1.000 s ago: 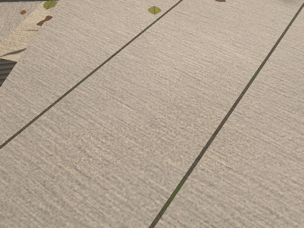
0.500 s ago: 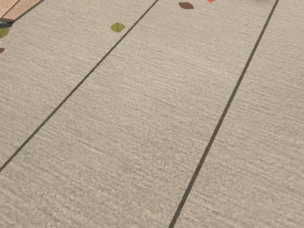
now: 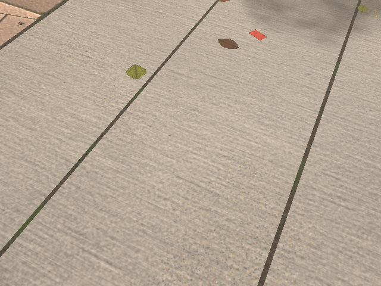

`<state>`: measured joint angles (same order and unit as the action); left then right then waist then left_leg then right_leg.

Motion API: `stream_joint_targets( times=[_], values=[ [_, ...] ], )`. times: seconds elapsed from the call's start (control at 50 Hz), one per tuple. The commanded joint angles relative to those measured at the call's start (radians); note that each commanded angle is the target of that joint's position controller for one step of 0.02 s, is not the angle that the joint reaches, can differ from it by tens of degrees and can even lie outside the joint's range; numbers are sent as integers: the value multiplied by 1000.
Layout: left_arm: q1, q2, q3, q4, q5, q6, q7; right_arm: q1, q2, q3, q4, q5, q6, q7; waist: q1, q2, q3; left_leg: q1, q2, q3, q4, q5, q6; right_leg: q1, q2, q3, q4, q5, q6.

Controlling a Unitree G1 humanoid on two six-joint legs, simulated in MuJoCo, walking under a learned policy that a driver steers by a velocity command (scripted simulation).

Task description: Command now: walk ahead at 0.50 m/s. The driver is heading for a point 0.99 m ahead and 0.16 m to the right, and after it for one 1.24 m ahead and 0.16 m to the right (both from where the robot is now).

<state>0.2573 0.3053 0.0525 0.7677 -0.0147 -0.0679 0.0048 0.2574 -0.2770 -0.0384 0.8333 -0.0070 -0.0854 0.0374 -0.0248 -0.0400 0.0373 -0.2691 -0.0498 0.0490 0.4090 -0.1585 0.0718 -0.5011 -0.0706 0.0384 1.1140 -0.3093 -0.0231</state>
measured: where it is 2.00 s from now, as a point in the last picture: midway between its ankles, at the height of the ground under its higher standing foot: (205, 142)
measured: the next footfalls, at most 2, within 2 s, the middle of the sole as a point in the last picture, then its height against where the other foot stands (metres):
right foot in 0.36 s outside the picture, level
left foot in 0.88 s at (160, 230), level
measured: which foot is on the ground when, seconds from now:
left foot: down 0.00-0.36, up 0.38-0.86, down 0.88-1.00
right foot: up 0.00-0.34, down 0.36-0.90, up 0.92-1.00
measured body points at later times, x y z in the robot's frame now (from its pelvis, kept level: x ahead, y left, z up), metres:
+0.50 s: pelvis +0.29 -0.06 +0.00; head +0.32 -0.07 +0.44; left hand +0.43 +0.21 -0.10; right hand +0.34 -0.34 -0.14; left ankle +0.19 +0.08 -0.65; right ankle +0.34 -0.14 -0.74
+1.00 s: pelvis +0.57 +0.01 -0.01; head +0.60 +0.02 +0.44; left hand +0.60 +0.29 -0.15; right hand +0.72 -0.26 -0.11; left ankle +0.64 +0.09 -0.74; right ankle +0.44 -0.14 -0.65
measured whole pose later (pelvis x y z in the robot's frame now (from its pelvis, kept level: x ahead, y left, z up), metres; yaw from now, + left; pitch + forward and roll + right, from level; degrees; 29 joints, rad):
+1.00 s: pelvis +0.57 +0.01 -0.01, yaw +0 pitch +1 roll -1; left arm 0.31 0.29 0.05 0.91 -0.03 -0.08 0.00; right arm 0.15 -0.27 -0.04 0.81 0.00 -0.08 0.03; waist 0.02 -0.02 0.04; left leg -0.38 -0.02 0.05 0.51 -0.16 0.06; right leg -0.31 -0.01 0.04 1.11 -0.43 -0.04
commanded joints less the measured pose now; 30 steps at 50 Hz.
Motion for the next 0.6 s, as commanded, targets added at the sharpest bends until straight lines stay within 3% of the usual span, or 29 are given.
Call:
stream_joint_targets(
  times=[0.02, 0.14, 0.2, 0.26, 0.3, 0.32, 0.34, 0.36, 0.38, 0.4, 0.42, 0.44, 0.46, 0.48, 0.5, 0.54, 0.6],
  values=[
    [27, 64, 20, -57, 10, 4, 6, -19, -136, -29, -48, 5, -26, -9, 29, 118, -47, 106, 270, -273, -264, 130, 173, -121, -67, 34, -67, 86, 21],
    [-166, 21, 3, -102, 9, -12, -8, 55, -166, -34, -8, 17, -10, -31, -32, 95, 4, 148, 218, -131, -292, 199, 128, -138, -40, -11, -430, 389, 46],
    [-259, 17, -2, -127, 1, -22, -24, 116, -177, -36, 22, 21, 3, -34, -69, 90, 31, 206, 241, -127, -278, 186, 127, -129, -16, -29, -537, 426, 40],
    [-316, 26, -2, -153, -3, -30, -43, 150, -182, -40, 47, 24, 24, -39, -72, 96, 47, 315, 289, -143, -228, 248, 121, -159, 1, -26, -598, 358, 13],
    [-294, 45, 4, -152, -2, -32, -51, 142, -194, -46, 53, 27, 34, -44, -42, 111, 28, 370, 311, -147, -170, 357, 105, -119, 16, -30, -623, 281, -16],
    [-246, 65, 13, -140, 1, -33, -51, 126, -204, -50, 50, 27, 37, -47, -10, 125, -4, 380, 306, -139, -112, 497, 94, -40, 40, -48, -630, 245, -33],
    [-138, 93, 30, -109, 4, -34, -47, 102, -206, -50, 46, 27, 43, -49, 55, 125, -73, 363, 276, -109, 13, 650, 75, 117, 71, -78, -656, 256, -59],
    [22, 143, 54, -61, 8, -32, -38, 98, -181, -38, 35, 19, 45, -51, 125, 104, -188, 259, 225, -73, 210, 632, 45, 375, 47, -57, -637, 289, -97],
    [161, 236, 76, -39, 27, -27, -29, 169, -98, -9, 2, 2, 32, -47, 130, -55, -355, -87, 118, -26, 576, 291, -12, 780, -198, 282, -600, 259, -218],
    [196, 222, 71, -21, 11, -23, -33, 227, -39, 11, 15, 5, 10, -40, 112, -224, -442, -347, -16, -112, 800, -417, -41, 936, -326, 650, -740, 80, -310],
    [162, 141, 47, -24, 1, -22, -30, 129, -148, -17, 1, 34, -7, -30, 138, -131, -326, -456, 46, -179, 883, -410, -27, 858, -291, 597, -788, -31, -264],
    [81, 121, 38, -34, 0, -21, -27, 45, -170, -24, -28, 49, -19, -26, 117, -89, -189, -488, 98, -142, 863, -311, -18, 710, -259, 459, -819, 18, -232],
    [22, 103, 31, -39, 8, -21, -28, 3, -161, -24, -34, 39, -22, -29, 91, -23, -116, -458, 137, -121, 813, -228, -23, 575, -221, 367, -853, 106, -219],
    [-19, 77, 24, -44, 17, -24, -31, 3, -152, -28, -32, 27, -17, -30, 58, -19, -72, -411, 167, -122, 760, -171, -31, 476, -185, 295, -888, 186, -209],
    [-39, 65, 20, -43, 24, -28, -32, 30, -133, -27, -24, 25, -6, -30, 29, -41, -71, -352, 184, -126, 735, -137, -40, 415, -165, 254, -918, 224, -207],
    [-45, 71, 23, -27, 16, -40, -34, 53, -96, -21, -16, 21, 15, -33, 4, -42, -58, -320, 194, -113, 685, -110, -63, 349, -149, 187, -962, 290, -222],
    [-16, 105, 32, 4, 15, -43, -22, -40, -85, -18, -50, 9, 23, -38, 17, -18, -12, -385, 202, -104, 534, 18, -96, 331, -137, 114, -1000, 348, -228]
  ],
)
